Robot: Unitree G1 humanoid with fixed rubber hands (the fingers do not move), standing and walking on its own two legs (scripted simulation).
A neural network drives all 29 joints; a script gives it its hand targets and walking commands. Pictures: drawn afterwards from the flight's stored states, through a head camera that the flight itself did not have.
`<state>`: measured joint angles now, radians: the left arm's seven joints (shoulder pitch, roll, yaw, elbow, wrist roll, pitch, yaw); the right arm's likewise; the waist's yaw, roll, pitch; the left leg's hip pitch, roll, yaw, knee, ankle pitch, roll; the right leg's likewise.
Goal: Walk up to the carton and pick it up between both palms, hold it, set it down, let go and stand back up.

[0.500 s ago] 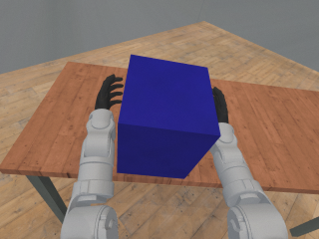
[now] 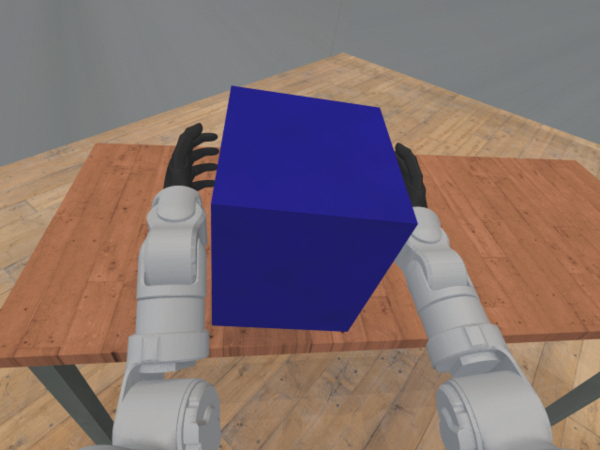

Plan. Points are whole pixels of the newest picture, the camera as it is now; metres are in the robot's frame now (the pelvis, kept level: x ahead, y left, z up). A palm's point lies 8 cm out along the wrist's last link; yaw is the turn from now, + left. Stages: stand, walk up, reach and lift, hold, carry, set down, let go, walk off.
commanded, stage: reach and lift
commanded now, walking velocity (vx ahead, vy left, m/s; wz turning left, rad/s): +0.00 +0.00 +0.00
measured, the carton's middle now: (294, 218) +0.38 +0.02 +0.14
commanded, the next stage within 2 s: hold in 1.52 s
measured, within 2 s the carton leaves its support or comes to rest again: neither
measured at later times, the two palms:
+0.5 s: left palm (181, 163) +0.36 +0.16 +0.23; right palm (419, 170) +0.38 -0.13 +0.24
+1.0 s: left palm (185, 146) +0.37 +0.15 +0.25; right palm (429, 153) +0.38 -0.14 +0.26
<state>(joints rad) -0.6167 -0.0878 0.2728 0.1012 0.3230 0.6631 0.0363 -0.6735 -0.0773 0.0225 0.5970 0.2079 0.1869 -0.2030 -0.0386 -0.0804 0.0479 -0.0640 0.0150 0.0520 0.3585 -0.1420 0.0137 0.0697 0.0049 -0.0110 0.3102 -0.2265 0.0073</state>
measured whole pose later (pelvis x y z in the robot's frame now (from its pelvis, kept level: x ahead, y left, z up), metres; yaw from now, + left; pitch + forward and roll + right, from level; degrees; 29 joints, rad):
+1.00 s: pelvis +0.00 +0.00 +0.00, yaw +0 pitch -7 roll -1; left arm -0.79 0.00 0.32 0.28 0.24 0.79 0.06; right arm -0.93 -0.13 0.04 0.73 0.34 0.43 -0.25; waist -0.08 -0.04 -0.08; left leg -0.11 0.02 0.04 0.38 -0.16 0.01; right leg 0.04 0.01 -0.02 0.30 -0.23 0.01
